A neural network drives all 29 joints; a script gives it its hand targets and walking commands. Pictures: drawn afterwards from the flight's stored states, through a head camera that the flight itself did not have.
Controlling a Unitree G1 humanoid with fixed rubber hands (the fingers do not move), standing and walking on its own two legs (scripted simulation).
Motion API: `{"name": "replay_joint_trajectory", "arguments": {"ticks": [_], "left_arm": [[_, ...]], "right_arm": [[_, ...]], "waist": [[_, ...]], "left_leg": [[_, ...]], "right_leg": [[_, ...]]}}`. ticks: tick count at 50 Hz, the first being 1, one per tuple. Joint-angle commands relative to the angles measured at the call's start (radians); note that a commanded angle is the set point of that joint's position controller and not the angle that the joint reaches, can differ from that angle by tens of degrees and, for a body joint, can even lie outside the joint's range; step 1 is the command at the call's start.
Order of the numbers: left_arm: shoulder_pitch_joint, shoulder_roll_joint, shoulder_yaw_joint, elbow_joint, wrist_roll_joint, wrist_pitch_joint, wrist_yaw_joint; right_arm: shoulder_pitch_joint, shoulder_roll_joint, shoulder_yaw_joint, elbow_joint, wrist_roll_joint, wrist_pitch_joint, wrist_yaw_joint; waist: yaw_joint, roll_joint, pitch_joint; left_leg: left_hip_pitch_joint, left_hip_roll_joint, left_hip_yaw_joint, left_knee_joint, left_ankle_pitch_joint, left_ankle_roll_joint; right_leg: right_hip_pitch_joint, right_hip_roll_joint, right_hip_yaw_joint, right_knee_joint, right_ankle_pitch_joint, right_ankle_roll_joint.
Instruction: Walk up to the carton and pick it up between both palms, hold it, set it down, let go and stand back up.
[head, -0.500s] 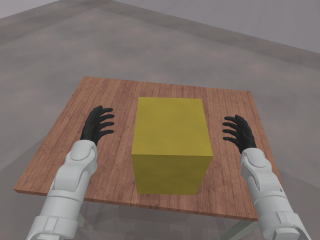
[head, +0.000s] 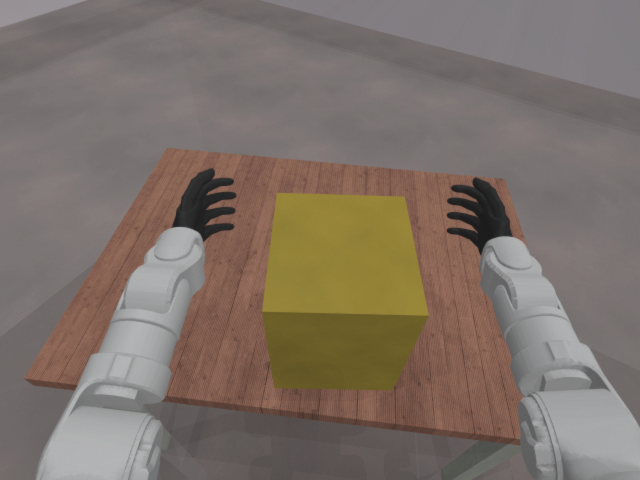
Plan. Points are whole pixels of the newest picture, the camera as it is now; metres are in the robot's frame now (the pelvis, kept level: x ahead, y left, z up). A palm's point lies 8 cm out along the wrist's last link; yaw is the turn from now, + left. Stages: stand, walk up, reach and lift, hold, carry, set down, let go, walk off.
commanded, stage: reach and lift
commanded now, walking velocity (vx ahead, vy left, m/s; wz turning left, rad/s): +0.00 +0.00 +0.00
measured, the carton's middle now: (337, 295) +0.41 -0.04 -0.06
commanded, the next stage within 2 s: none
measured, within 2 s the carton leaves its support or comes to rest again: neither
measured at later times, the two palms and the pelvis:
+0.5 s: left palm (195, 290) +0.37 +0.17 +0.02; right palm (460, 287) +0.37 -0.21 +0.02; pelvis +0.00 +0.00 +0.00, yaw +0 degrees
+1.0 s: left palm (220, 298) +0.38 +0.14 -0.02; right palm (457, 297) +0.37 -0.21 -0.01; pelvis -0.01 +0.00 -0.03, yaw -1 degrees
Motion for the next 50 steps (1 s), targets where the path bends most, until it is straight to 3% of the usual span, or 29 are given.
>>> {"name": "replay_joint_trajectory", "arguments": {"ticks": [1, 9, 17, 25, 31, 41, 50], "left_arm": [[-0.496, 0.064, 0.097, 0.075, 0.092, -0.157, 0.001], [-0.51, 0.021, 0.061, 0.249, 0.09, -0.424, -0.014], [-0.489, 0.028, 0.03, 0.549, 0.062, -0.634, -0.011], [-0.557, 0.003, -0.038, 0.586, -0.006, -0.799, 0.006], [-0.576, -0.018, -0.055, 0.642, -0.017, -0.842, 0.016], [-0.56, -0.013, -0.024, 0.742, -0.02, -0.867, 0.003], [-0.597, -0.056, 0.033, 0.709, 0.033, -0.908, -0.006]], "right_arm": [[-0.494, -0.141, 0.002, -0.05, 0.105, -0.118, -0.009], [-0.495, -0.08, 0.029, 0.067, 0.091, -0.279, 0.009], [-0.486, -0.029, 0.059, 0.245, 0.063, -0.381, 0.013], [-0.527, -0.014, 0.021, 0.278, 0.029, -0.484, -0.001], [-0.555, -0.036, 0.01, 0.336, 0.03, -0.536, 0.001], [-0.571, -0.013, 0.068, 0.368, 0.048, -0.569, -0.009], [-0.575, 0.108, 0.057, 0.351, -0.004, -0.577, -0.023]], "waist": [[0.006, -0.04, -0.476], [0.008, -0.025, -0.521], [0.009, -0.041, -0.443], [-0.025, 0.008, -0.645], [-0.031, 0.056, -0.742], [-0.015, -0.04, -0.683], [-0.022, -0.032, -0.711]], "left_leg": [[0.214, -0.041, 0.096, 0.026, 0.336, -0.006], [0.159, -0.035, 0.1, 0.067, 0.364, -0.021], [0.013, -0.022, 0.111, 0.088, 0.233, -0.025], [-0.029, -0.01, 0.101, 0.185, 0.255, -0.056], [-0.042, -0.003, 0.09, 0.271, 0.296, -0.08], [-0.154, -0.015, 0.092, 0.326, 0.294, -0.053], [-0.246, -0.031, 0.101, 0.347, 0.253, -0.033]], "right_leg": [[0.032, 0.087, -0.027, -0.026, 0.48, 0.038], [-0.015, 0.083, -0.034, -0.006, 0.454, 0.034], [-0.098, 0.07, -0.028, 0.013, 0.29, 0.022], [-0.272, 0.074, -0.052, 0.097, 0.244, 0.006], [-0.408, 0.082, -0.07, 0.157, 0.215, -0.011], [-0.406, 0.08, -0.052, 0.221, 0.247, 0.012], [-0.365, 0.059, -0.026, 0.256, 0.282, 0.024]]}}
